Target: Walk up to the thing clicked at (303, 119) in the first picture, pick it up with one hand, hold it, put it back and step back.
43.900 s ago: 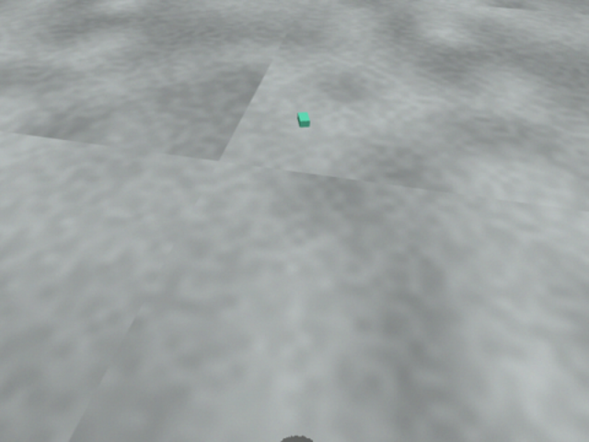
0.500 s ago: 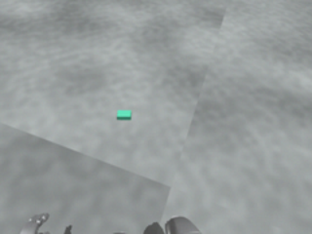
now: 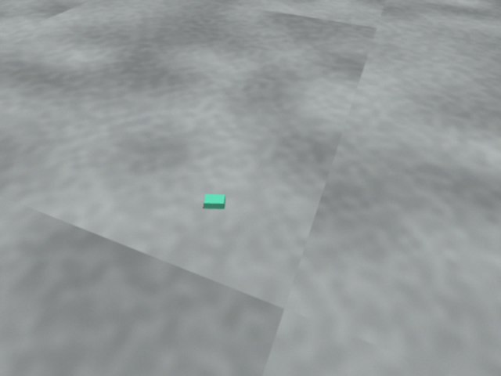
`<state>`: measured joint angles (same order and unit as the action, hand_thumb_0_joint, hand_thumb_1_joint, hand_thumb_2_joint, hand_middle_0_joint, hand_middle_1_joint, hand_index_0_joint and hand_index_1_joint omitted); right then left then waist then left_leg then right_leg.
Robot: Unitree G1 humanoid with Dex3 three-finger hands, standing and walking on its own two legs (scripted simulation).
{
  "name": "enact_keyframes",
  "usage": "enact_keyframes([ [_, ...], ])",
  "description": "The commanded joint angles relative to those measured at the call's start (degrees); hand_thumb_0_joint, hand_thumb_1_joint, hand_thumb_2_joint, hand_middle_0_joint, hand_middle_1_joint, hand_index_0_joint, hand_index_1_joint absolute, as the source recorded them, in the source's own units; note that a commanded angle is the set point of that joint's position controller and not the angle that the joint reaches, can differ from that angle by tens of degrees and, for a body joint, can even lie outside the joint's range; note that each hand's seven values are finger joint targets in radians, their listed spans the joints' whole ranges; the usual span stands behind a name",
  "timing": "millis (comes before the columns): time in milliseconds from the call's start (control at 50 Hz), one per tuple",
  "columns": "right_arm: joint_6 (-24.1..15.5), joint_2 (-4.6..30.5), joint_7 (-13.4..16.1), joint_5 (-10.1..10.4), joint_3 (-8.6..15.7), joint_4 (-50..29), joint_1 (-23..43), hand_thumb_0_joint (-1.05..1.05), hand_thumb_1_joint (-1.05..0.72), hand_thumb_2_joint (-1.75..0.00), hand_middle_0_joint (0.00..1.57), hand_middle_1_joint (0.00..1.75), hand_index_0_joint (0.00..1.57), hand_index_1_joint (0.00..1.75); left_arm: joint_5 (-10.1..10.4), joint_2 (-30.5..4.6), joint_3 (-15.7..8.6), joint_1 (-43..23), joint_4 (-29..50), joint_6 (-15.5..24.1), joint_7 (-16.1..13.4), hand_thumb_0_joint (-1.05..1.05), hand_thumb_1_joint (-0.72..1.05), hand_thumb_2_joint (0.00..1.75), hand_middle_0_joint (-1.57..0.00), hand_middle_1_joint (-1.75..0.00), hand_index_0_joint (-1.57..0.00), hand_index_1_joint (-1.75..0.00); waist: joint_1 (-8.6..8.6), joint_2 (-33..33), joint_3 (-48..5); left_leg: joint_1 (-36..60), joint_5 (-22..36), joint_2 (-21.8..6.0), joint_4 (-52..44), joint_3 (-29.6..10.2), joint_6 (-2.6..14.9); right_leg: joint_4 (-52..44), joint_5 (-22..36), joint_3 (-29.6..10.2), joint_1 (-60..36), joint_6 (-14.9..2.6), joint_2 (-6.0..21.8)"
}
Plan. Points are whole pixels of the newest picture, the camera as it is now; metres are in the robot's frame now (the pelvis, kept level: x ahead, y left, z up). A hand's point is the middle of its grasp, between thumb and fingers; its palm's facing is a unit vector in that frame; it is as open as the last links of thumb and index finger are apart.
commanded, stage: step back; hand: left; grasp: from above
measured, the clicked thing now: (214, 201) +1.09 +0.20 -0.74
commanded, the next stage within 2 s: stand in 0.72 s
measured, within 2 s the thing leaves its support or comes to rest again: neither
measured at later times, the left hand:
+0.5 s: hand out of the picture +0.12 +0.25 -0.15, palm faces +0.04 -0.93 -0.37, open 7.4 cm
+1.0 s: hand out of the picture +0.15 +0.25 -0.14, palm faces -0.01 -0.95 -0.32, open 7.4 cm
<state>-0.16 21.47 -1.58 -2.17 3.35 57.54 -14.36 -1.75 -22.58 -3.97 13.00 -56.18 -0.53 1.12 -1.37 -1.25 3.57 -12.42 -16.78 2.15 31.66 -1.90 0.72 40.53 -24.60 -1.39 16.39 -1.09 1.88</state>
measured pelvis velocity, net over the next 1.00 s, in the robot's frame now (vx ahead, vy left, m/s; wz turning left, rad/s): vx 0.06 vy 0.00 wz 0.00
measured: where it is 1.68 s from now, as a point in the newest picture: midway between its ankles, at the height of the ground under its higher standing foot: outside the picture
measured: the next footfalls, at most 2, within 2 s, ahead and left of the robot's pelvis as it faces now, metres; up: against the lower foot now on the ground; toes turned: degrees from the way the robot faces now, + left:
right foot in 0.20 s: +0.09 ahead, -0.13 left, +0.00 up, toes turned -2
left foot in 0.48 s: +0.11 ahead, +0.13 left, +0.00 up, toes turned +1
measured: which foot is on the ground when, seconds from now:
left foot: down 0.00-0.22, up 0.24-0.46, down 0.48-1.00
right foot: up 0.00-0.18, down 0.20-1.00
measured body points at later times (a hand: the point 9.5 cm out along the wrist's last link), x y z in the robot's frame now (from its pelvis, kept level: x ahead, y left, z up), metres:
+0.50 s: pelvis +0.04 -0.01 -0.01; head +0.06 -0.02 +0.44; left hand +0.12 +0.30 -0.12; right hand +0.11 -0.32 -0.13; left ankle +0.08 +0.13 -0.73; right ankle +0.05 -0.13 -0.73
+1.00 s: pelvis +0.06 +0.00 +0.02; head +0.07 +0.01 +0.47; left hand +0.15 +0.30 -0.12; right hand +0.18 -0.29 -0.11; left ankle +0.07 +0.13 -0.73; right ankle +0.05 -0.13 -0.73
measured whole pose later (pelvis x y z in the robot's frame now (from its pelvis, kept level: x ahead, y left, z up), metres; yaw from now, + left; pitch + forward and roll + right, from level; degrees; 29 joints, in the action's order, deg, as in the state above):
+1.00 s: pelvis +0.06 +0.00 +0.02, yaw +0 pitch -2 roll +0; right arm -1.0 19.2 -0.8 -0.2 0.3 63.6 -1.8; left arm -0.2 -20.0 -0.1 3.9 -65.0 1.1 0.8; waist -0.7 -0.5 3.6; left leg -7.7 -10.0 -1.1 20.2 0.4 -0.8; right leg 19.6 -11.7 1.6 5.4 1.3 1.9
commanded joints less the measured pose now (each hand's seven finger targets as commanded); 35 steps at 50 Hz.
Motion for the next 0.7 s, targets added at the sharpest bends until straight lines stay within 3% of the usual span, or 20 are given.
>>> enact_keyframes([
  [0, -3.25, 16.01, 1.54, -0.21, 3.99, -5.15, 1.68, 0.0, -0.9, -0.9, 0.2, 0.3, 0.2, 0.3, 0.6, -11.43, -2.34, -6.27, 6.09, 2.47, -0.66, 0.0, 0.9, 0.9, -0.2, -0.3, -0.2, -0.3, 2.32, 6.94, 2.4, 5.55, -15.22, -17.35, -18.35, -23.87, 11.05, 10.19, -2.61, -3.33, 15.67, -0.57, 0.68],
  [40, -3.1, 15.65, 1.42, -0.03, 3.96, -5.23, 2.12, 0.0, -0.9, -0.9, 0.2, 0.3, 0.2, 0.3, 0.57, -11.55, -2.31, -3.92, 4.95, 2.91, -0.35, 0.0, 0.9, 0.9, -0.2, -0.3, -0.2, -0.3, 1.96, 11.13, 1.04, 4.33, -9.36, -15.29, -16.48, -17.95, 10.47, 6.31, -2.68, -0.43, 11.93, -0.23, 0.79],
  [100, -2.38, 15.52, 1.21, -0.2, 4.03, -5.88, 1.9, 0.0, -0.9, -0.9, 0.2, 0.3, 0.2, 0.3, 0.24, -10.53, -2.54, -4.25, 4.73, 3.03, 0.01, 0.0, 0.9, 0.9, -0.2, -0.3, -0.2, -0.3, 2.92, 12.73, -0.59, 1.85, -2.48, -14.19, -13.6, -14.59, 9.98, -0.45, -1.61, 2.53, 5.22, 0.29, -1.14],
  [160, -1.09, 12.27, 1.21, 0.99, 2.54, -7.09, 6.37, 0.0, -0.9, -0.9, 0.2, 0.3, 0.2, 0.3, 0.24, -9.26, -2.68, 1.64, 1.6, 3.72, -0.95, 0.0, 0.9, 0.9, -0.2, -0.3, -0.2, -0.3, -1.9, 7.83, -2.16, -8.47, 0.76, -10.0, -3.19, -7.46, 5.67, -15.5, 10.02, 4.92, -12.04, -0.19, -3.66],
  [180, -1.02, 9.09, 1.42, 1.44, 1.28, -7.58, 5.27, 0.0, -0.9, -0.9, 0.2, 0.3, 0.2, 0.3, -0.24, -11.01, -3.31, 2.7, 1.3, 4.07, -1.47, 0.0, 0.9, 0.9, -0.2, -0.3, -0.2, -0.3, -2.49, 2.79, -3.82, -13.69, 0.57, -7.19, 3.09, -5.53, 3.35, -17.03, 10.51, -0.75, -18.56, -0.97, -0.73],
  [200, -1.06, 6.35, 1.65, 1.79, 0.59, -8.6, 5.27, 0.0, -0.9, -0.9, 0.2, 0.3, 0.2, 0.3, -0.84, -16.13, -4.37, 3.8, 1.68, 4.41, -2.0, 0.0, 0.9, 0.9, -0.2, -0.3, -0.2, -0.3, -3.2, -9.17, -3.69, -22.86, -9.21, 1.15, 15.22, -3.23, 0.33, -24.34, 1.75, -22.56, -19.49, -5.63, 12.55],
  [220, -0.54, 9.85, 2.47, 1.15, 1.64, -7.36, 4.29, 0.0, -0.9, -0.9, 0.2, 0.3, 0.2, 0.3, -0.5, -18.86, -4.67, 0.57, 2.91, 4.43, -1.79, 0.0, 0.9, 0.9, -0.2, -0.3, -0.2, -0.3, -2.35, -6.32, -1.77, -17.85, -17.98, -0.95, 21.65, -4.91, -0.35, -26.8, -6.12, -29.72, -8.88, -12.02, 21.74],
  [240, -0.63, 12.21, 2.55, 1.24, 2.28, -5.9, 2.05, 0.0, -0.9, -0.9, 0.2, 0.3, 0.2, 0.3, -0.14, -17.88, -4.55, -2.27, 4.19, 4.44, -1.65, 0.0, 0.9, 0.9, -0.2, -0.3, -0.2, -0.3, -0.8, -3.33, -0.11, -16.66, -17.33, -2.24, 24.81, -5.99, -0.36, -26.04, -3.99, -29.42, -5.98, -14.83, 22.44],
  [300, -0.82, 11.03, 1.97, 1.23, 1.97, -3.55, 0.22, 0.0, -0.9, -0.9, 0.2, 0.3, 0.2, 0.3, 0.1, -14.25, -3.31, -5.64, 4.56, 4.72, -1.94, 0.0, 0.9, 0.9, -0.2, -0.3, -0.2, -0.3, 0.4, -3.26, 1.05, -13.01, -9.98, -3.7, 20.52, -6.17, -0.28, -22.62, 7.27, -15.32, -2.59, -9.84, 14.73],
  [320, -0.88, 10.49, 1.72, 1.13, 1.83, -3.17, -0.33, 0.0, -0.9, -0.9, 0.2, 0.3, 0.2, 0.3, 0.01, -14.37, -3.27, -5.9, 4.14, 4.69, -1.88, 0.0, 0.9, 0.9, -0.2, -0.3, -0.2, -0.3, 0.51, -5.13, 0.31, -11.14, -9.5, -3.83, 17.35, -4.65, -0.62, -21.29, 11.72, -12.48, -2.1, -9.26, 13.7],
  [380, -0.77, 9.55, 1.46, 0.84, 1.54, -2.68, 0.75, 0.0, -0.9, -0.9, 0.2, 0.3, 0.2, 0.3, 0.19, -14.08, -2.61, -7.43, 4.47, 4.2, -1.7, 0.0, 0.9, 0.9, -0.2, -0.3, -0.2, -0.3, 0.69, -8.25, -1.54, -4.83, -7.47, -3.54, 7.82, 0.73, -1.05, -18.56, 18.97, -7.67, -0.52, -8.37, 12.19],
  [420, -1.0, 9.06, 1.73, 0.7, 1.67, -1.34, -0.14, 0.0, -0.9, -0.9, 0.2, 0.3, 0.2, 0.3, 0.79, -13.67, -2.09, -9.68, 4.71, 3.41, -1.64, 0.0, 0.9, 0.9, -0.2, -0.3, -0.2, -0.3, 2.31, -6.97, -2.85, 1.82, 0.28, -2.73, -1.61, 3.14, -1.0, -14.27, 20.1, -5.47, 1.66, -6.66, 10.56],
  [440, -1.17, 9.12, 1.97, 0.5, 1.71, -0.93, 0.63, 0.0, -0.9, -0.9, 0.2, 0.3, 0.2, 0.3, 0.91, -12.3, -1.52, -9.19, 4.69, 3.01, -1.68, 0.0, 0.9, 0.9, -0.2, -0.3, -0.2, -0.3, 2.51, -4.55, -3.02, 3.39, 5.51, -2.71, -5.72, 1.94, -0.66, -12.04, 21.27, -4.34, 1.87, -4.93, 8.99],
  [460, -1.34, 10.83, 2.24, 0.13, 2.17, -1.07, 1.34, 0.0, -0.9, -0.9, 0.2, 0.3, 0.2, 0.3, 1.03, -10.5, -0.72, -8.55, 4.92, 2.74, -1.61, 0.0, 0.9, 0.9, -0.2, -0.3, -0.2, -0.3, 2.18, -1.0, -4.2, 6.17, 9.58, -6.41, -7.18, -3.12, 0.44, -10.13, 19.03, -3.98, 4.16, -2.83, 7.64],
  [480, -1.82, 12.97, 2.41, 0.08, 2.03, -2.01, 4.8, 0.0, -0.9, -0.9, 0.2, 0.3, 0.2, 0.3, 1.74, -8.78, -0.35, -7.5, 4.44, 2.39, -1.52, 0.0, 0.9, 0.9, -0.2, -0.3, -0.2, -0.3, 0.51, 4.86, -4.99, 1.92, 8.59, -13.3, -10.25, -12.19, 3.02, -8.98, 11.42, -1.74, 2.22, -0.5, 3.47],
  [500, -1.76, 15.21, 2.14, 0.89, 2.08, -2.3, 8.26, 0.0, -0.9, -0.9, 0.2, 0.3, 0.2, 0.3, 2.29, -10.27, -0.92, -7.39, 2.67, 2.13, -1.67, 0.0, 0.9, 0.9, -0.2, -0.3, -0.2, -0.3, -0.45, 6.91, -4.56, -5.19, 7.0, -15.34, -10.05, -13.67, 6.53, -6.67, 3.43, 0.87, -4.7, 0.05, 0.24],
  [520, -1.77, 14.39, 1.99, 0.76, 1.71, -2.04, 9.75, 0.0, -0.9, -0.9, 0.2, 0.3, 0.2, 0.3, 1.78, -10.09, -0.73, -7.06, 2.07, 2.31, -1.81, 0.0, 0.9, 0.9, -0.2, -0.3, -0.2, -0.3, -0.77, 5.79, -4.55, -5.34, 8.72, -15.32, -9.56, -12.33, 6.5, -8.9, 4.57, 0.59, -6.88, -0.21, 0.57],
  [560, -1.84, 11.97, 2.05, 1.15, 0.66, -1.22, 10.7, 0.0, -0.9, -0.9, 0.2, 0.3, 0.2, 0.3, 1.46, -10.53, -0.75, -7.57, 1.01, 2.94, -1.8, 0.0, 0.9, 0.9, -0.2, -0.3, -0.2, -0.3, -0.58, 4.82, -6.15, -3.09, 16.18, -11.73, -7.37, -7.53, 3.22, -12.46, 15.7, -0.8, -9.65, -0.77, 2.87],
  [600, -1.81, 11.18, 2.25, 1.51, 0.45, -0.18, 10.4, 0.0, -0.9, -0.9, 0.2, 0.3, 0.2, 0.3, 1.73, -11.77, -0.95, -7.33, 0.0, 3.27, -1.8, 0.0, 0.9, 0.9, -0.2, -0.3, -0.2, -0.3, 0.19, 4.98, -8.12, 0.2, 20.79, -9.49, -5.36, -4.22, 1.51, -12.77, 25.31, -2.16, -10.47, -1.31, 4.79],
  [680, -1.33, 10.4, 2.24, 1.68, 0.34, 1.07, 11.99, 0.0, -0.9, -0.9, 0.2, 0.3, 0.2, 0.3, 1.67, -11.35, -0.63, -9.0, -1.25, 3.01, -2.02, 0.0, 0.9, 0.9, -0.2, -0.3, -0.2, -0.3, 0.47, 4.14, -8.82, 3.28, 23.0, -9.75, -5.88, -3.34, 1.55, -14.95, 26.88, -1.99, -10.05, -0.97, 5.35],
])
